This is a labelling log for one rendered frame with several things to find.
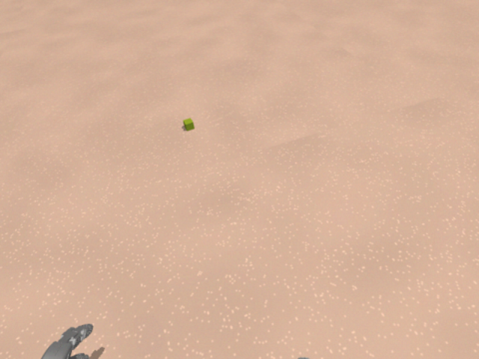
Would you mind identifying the cube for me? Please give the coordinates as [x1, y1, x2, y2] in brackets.
[183, 118, 195, 131]

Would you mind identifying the left robot hand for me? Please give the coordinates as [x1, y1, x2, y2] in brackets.
[41, 324, 93, 359]

